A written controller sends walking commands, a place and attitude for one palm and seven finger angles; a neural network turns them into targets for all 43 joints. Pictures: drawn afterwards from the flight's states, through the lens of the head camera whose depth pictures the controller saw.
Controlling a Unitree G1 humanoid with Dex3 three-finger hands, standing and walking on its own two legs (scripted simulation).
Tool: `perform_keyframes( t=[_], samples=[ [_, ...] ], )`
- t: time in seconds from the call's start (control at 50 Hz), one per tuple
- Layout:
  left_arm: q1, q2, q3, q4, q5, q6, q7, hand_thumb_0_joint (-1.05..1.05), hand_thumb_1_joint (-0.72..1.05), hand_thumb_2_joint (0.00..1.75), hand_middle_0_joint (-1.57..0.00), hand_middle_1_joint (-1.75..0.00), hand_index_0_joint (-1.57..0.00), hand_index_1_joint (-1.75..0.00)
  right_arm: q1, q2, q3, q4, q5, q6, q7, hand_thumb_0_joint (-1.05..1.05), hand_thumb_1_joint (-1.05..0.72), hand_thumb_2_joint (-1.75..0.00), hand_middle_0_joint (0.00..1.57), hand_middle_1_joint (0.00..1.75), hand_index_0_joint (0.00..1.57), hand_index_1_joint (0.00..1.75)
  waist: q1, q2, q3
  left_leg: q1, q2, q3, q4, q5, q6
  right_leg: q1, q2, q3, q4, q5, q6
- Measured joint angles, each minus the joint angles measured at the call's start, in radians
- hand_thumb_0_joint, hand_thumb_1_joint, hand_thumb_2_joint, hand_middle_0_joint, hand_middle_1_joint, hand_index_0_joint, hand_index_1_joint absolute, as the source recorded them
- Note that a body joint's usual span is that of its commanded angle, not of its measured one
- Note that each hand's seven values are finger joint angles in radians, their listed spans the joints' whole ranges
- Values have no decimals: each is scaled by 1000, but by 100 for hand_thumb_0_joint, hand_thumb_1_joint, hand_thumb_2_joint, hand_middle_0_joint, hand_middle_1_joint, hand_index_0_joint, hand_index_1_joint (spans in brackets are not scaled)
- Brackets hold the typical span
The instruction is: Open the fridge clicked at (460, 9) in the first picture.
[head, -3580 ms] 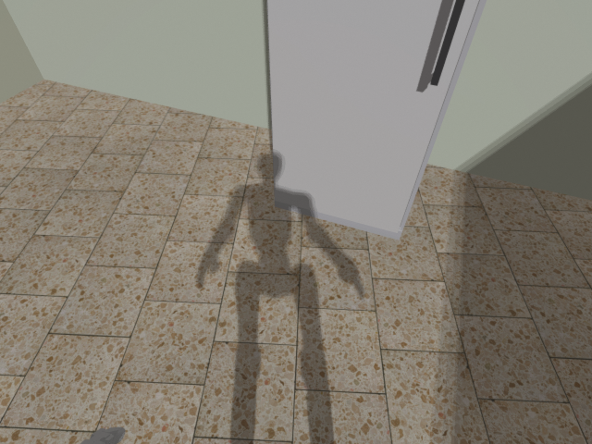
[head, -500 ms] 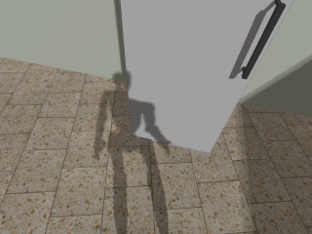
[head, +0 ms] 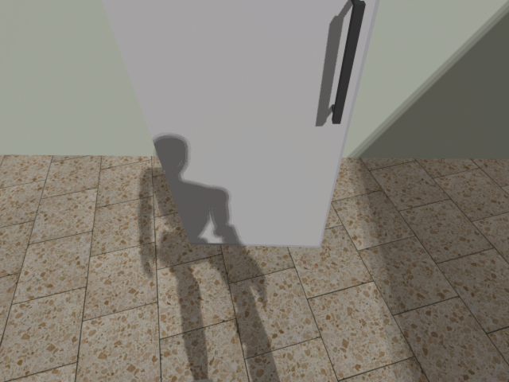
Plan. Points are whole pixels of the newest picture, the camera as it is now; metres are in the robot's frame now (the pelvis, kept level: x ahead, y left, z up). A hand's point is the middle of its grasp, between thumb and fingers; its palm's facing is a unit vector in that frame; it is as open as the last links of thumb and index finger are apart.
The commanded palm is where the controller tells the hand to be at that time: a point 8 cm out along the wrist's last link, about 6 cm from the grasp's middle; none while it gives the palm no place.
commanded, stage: take the last steps up to it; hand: right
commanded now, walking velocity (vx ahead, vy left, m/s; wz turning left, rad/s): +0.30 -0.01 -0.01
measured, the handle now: (344, 66) +0.72 -0.18 +0.14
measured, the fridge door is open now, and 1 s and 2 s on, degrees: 0 0 0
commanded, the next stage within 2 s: come to a stop and stand still in 0.58 s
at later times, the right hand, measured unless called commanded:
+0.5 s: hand (346, 367) +0.19 -0.15 -0.17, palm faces +0.05 +0.98 -0.21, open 7.2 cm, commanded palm none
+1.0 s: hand (362, 319) +0.28 -0.20 -0.18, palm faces +0.04 +0.98 -0.20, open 7.4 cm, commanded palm none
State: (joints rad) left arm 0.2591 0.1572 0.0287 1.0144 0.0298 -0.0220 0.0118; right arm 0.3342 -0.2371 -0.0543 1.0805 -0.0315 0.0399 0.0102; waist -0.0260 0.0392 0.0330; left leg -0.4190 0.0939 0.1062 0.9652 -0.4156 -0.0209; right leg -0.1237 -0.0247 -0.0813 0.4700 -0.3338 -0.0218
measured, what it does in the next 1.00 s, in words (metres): walks ahead: left foot, then right foot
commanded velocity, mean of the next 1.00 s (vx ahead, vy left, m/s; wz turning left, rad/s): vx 0.07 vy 0.03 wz -0.01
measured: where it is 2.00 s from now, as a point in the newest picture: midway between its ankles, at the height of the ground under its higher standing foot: outside the picture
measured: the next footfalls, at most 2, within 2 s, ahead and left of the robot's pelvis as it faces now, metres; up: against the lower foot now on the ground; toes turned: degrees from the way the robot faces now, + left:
left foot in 0.28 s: +0.20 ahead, +0.13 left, +0.00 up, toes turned +9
right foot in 0.68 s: +0.32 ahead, -0.10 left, +0.00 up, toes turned -9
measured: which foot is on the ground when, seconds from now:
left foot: up 0.00-0.26, down 0.28-0.70, up 0.72-1.00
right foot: down 0.00-0.28, up 0.30-0.66, down 0.68-1.00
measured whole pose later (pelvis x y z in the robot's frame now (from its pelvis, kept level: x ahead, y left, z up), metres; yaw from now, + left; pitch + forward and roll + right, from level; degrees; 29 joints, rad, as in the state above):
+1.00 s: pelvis +0.25 -0.01 +0.00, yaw +1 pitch -1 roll +1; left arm 0.15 0.14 0.04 1.04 0.02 0.01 0.06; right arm 0.21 -0.21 -0.06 1.04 -0.02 0.06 -0.03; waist -0.01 0.04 0.10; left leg -0.44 0.04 0.01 1.04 -0.43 -0.05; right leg -0.23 -0.06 -0.16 0.45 -0.20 -0.05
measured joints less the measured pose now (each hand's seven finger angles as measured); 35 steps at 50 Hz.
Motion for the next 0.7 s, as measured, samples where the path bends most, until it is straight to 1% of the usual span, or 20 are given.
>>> perform_keyframes(
  t=[0.04,0.08,0.12,0.16,0.24,0.26,0.28,0.3,0.32,0.34,0.36,0.38,0.42,0.46,0.5,0.54,0.58,0.64,0.68,0.7],
  samples=[
    [31,-9,-5,23,-3,-7,6,0,91,90,-20,-30,-20,-30,-13,2,2,-2,1,-8,6,1,-91,-90,19,30,20,30,4,-5,3,-41,5,-8,33,53,-5,41,8,2,-59,20,-1],
    [60,-15,-7,49,-6,-11,8,0,91,90,-20,-30,-20,-30,-30,9,5,-10,3,-15,8,1,-91,-90,19,30,19,30,5,-10,8,-66,11,-13,13,89,-10,76,15,2,-103,30,-3],
    [86,-21,-6,73,-6,-14,10,0,91,90,-20,-30,-20,-30,-53,19,8,-18,4,-18,8,1,-91,-90,19,30,19,30,10,-15,14,-75,16,-14,-42,110,-12,106,22,0,-130,28,-1],
    [109,-25,-4,94,-4,-15,11,0,91,90,-20,-30,-20,-30,-79,31,10,-25,6,-20,9,1,-91,-90,19,30,19,30,20,-21,22,-68,16,-11,-121,116,-9,130,25,-2,-139,14,4],
    [145,-24,2,131,1,-11,10,0,90,90,-20,-30,-20,-30,-129,53,9,-46,8,-34,12,1,-91,-90,19,30,19,30,43,-39,36,-15,-5,7,-277,136,12,162,16,-10,-96,-54,25],
    [156,-23,3,138,1,-10,10,0,90,90,-20,-30,-20,-30,-138,57,9,-54,7,-44,13,1,-91,-90,19,30,19,30,46,-45,37,15,-17,15,-325,151,21,158,9,-9,-57,-87,33],
    [165,-23,4,146,-3,-9,9,0,90,90,-20,-30,-20,-30,-146,59,9,-62,4,-59,13,1,-91,-90,19,30,19,30,46,-51,40,36,-25,20,-356,198,41,136,-1,-5,19,-127,33],
    [164,-20,6,153,-8,-5,6,0,90,90,-20,-30,-20,-30,-157,66,7,-68,2,-76,10,1,-91,-90,19,30,20,30,45,-62,48,35,-31,31,-328,206,57,86,-14,5,152,-155,21],
    [159,-17,6,157,-12,2,4,1,90,90,-20,-30,-20,-30,-163,72,8,-73,5,-90,6,1,-91,-90,19,30,20,30,44,-68,54,39,-35,41,-303,183,67,23,-16,27,311,-172,8],
    [150,-14,10,158,-13,9,1,1,90,90,-20,-30,-20,-30,-163,79,9,-76,8,-97,2,1,-91,-90,19,30,20,30,42,-73,55,55,-39,49,-300,159,72,-42,-16,44,458,-166,-2],
    [138,-9,14,156,-12,15,-2,1,90,90,-20,-30,-20,-30,-158,85,11,-76,10,-98,-3,1,-91,-90,19,30,20,30,39,-75,51,76,-45,55,-315,145,74,-104,-18,51,572,-138,-8],
    [123,-4,17,150,-10,19,-4,1,90,90,-20,-30,-20,-30,-149,92,11,-74,10,-98,-10,0,-91,-90,20,30,20,30,37,-77,46,98,-50,59,-340,142,73,-161,-25,50,644,-100,-9],
    [89,4,22,127,-4,21,-6,1,90,90,-20,-30,-20,-30,-130,91,2,-67,11,-99,-29,0,-93,-90,20,30,20,30,37,-77,30,142,-62,65,-405,160,67,-252,-46,45,684,-36,0],
    [53,8,26,98,-1,20,-8,1,91,90,-20,-30,-20,-30,-106,84,5,-52,6,-98,-32,-1,-94,-90,20,30,20,30,40,-71,15,180,-69,65,-464,173,68,-312,-65,32,632,0,14],
    [18,9,28,69,-1,18,-10,1,91,90,-20,-30,-20,-30,-83,81,11,-34,4,-95,-29,0,-94,-90,20,30,20,30,41,-65,3,211,-73,64,-511,180,65,-345,-79,20,543,31,27],
    [-14,9,28,49,-1,14,-12,1,91,90,-20,-30,-19,-30,-64,82,16,-18,2,-93,-24,0,-93,-90,20,30,20,30,35,-59,-2,240,-74,61,-542,180,58,-352,-84,10,437,51,37],
    [-39,15,29,36,-2,9,-14,1,92,90,-20,-30,-19,-30,-47,86,20,-5,2,-92,-20,0,-93,-90,20,30,20,30,23,-54,-2,266,-72,60,-553,168,47,-340,-80,1,336,60,41],
    [-67,19,23,25,-4,3,-19,1,92,90,-20,-30,-19,-30,-18,88,21,11,3,-86,-18,0,-92,-90,20,30,20,30,1,-44,1,298,-66,58,-538,129,25,-293,-67,-14,211,79,39],
    [-75,20,17,19,-4,-8,-19,1,92,90,-20,-30,-19,-30,6,89,20,21,5,-78,-18,0,-91,-90,20,30,20,30,-8,-40,0,307,-61,56,-494,84,7,-231,-56,-29,111,115,36],
    [-80,14,14,18,-2,-16,-17,0,92,90,-20,-30,-19,-30,13,85,18,27,7,-70,-18,0,-91,-90,20,30,20,30,-9,-24,3,298,-46,49,-446,51,5,-219,-43,-38,106,122,7]
  ],
)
